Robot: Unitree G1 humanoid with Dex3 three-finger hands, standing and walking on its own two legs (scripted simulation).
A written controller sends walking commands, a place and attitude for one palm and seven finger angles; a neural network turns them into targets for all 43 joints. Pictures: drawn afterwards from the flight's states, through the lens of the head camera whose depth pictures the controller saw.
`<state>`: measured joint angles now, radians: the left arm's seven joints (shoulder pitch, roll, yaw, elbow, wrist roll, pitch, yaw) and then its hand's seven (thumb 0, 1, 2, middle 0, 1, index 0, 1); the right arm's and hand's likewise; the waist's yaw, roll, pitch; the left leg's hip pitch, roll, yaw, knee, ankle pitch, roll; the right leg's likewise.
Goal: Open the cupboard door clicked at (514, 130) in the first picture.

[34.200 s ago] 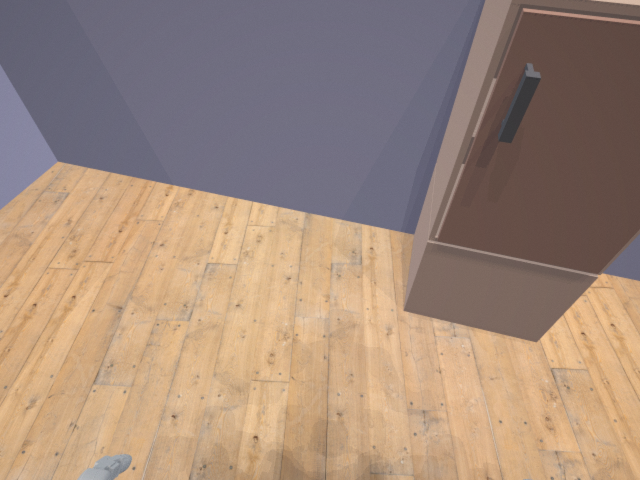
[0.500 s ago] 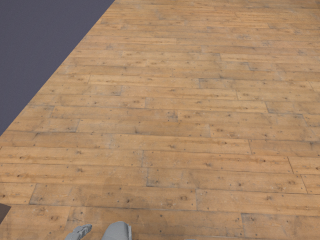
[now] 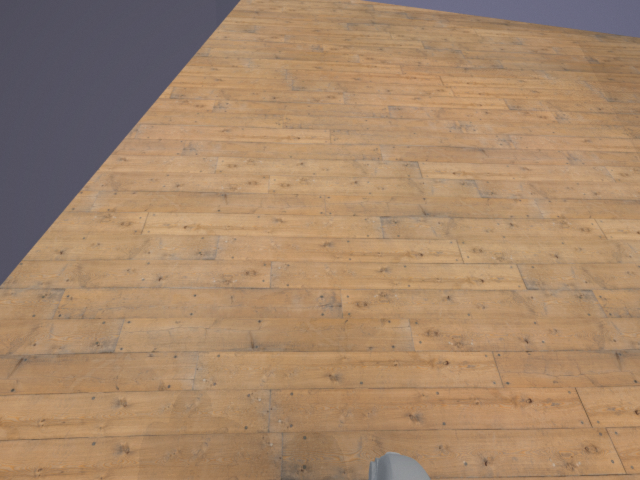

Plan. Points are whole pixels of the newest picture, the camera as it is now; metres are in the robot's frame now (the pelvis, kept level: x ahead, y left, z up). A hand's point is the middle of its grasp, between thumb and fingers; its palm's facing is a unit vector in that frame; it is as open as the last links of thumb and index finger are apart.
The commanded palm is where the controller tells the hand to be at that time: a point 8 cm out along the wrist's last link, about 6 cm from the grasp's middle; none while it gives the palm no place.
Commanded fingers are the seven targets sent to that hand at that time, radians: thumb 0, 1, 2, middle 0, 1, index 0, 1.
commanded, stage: walk to a spot facing it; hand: left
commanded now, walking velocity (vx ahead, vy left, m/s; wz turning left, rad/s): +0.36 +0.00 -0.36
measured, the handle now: out of the picture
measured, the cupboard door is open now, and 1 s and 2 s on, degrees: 38 38 38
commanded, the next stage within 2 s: turn to face it in 0.36 s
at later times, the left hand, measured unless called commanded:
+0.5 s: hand (279, 356) +0.33 +0.09 -0.17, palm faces -0.07 -0.98 -0.21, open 7.1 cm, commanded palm none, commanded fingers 0.00 0.90 0.90 -0.20 -0.30 -0.20 -0.30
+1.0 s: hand (269, 301) +0.43 +0.13 -0.18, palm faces +0.21 -0.95 -0.23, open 7.4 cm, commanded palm none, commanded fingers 0.00 0.90 0.90 -0.20 -0.30 -0.20 -0.30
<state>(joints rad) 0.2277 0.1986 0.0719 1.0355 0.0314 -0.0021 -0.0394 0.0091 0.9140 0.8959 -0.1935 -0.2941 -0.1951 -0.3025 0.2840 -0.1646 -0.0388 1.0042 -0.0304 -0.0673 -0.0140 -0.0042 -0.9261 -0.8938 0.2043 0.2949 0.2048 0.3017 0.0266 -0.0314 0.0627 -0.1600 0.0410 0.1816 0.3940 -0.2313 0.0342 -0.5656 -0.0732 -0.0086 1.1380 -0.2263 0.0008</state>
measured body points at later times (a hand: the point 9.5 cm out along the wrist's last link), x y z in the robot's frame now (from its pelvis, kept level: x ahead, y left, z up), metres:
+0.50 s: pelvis +0.23 -0.09 +0.00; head +0.26 -0.09 +0.45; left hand +0.33 +0.14 -0.15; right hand +0.22 -0.31 -0.16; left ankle +0.29 +0.06 -0.68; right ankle +0.21 -0.15 -0.75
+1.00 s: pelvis +0.37 -0.09 -0.01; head +0.43 -0.07 +0.44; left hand +0.42 +0.18 -0.16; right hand +0.48 -0.32 -0.16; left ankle +0.41 +0.02 -0.75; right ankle +0.39 -0.26 -0.69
